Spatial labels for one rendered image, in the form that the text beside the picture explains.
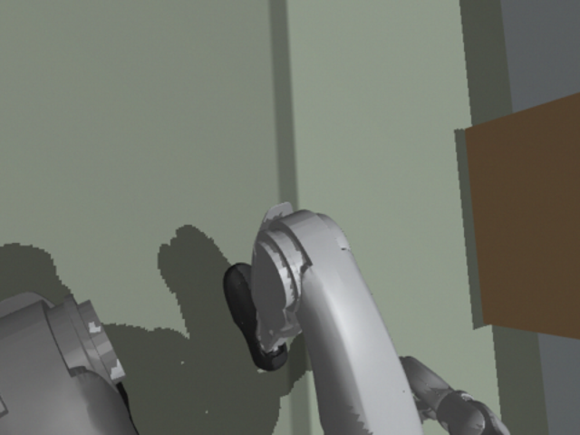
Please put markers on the right robot arm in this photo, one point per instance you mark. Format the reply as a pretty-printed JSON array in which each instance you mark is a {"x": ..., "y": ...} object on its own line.
[{"x": 459, "y": 414}]

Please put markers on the right robot hand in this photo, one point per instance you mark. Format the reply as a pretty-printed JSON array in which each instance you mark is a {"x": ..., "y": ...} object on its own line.
[{"x": 426, "y": 385}]

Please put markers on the right robot foot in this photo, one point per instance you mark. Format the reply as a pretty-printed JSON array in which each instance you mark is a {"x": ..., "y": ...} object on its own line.
[{"x": 237, "y": 290}]

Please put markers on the left robot foot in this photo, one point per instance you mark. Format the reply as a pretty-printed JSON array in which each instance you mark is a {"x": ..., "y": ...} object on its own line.
[{"x": 126, "y": 401}]

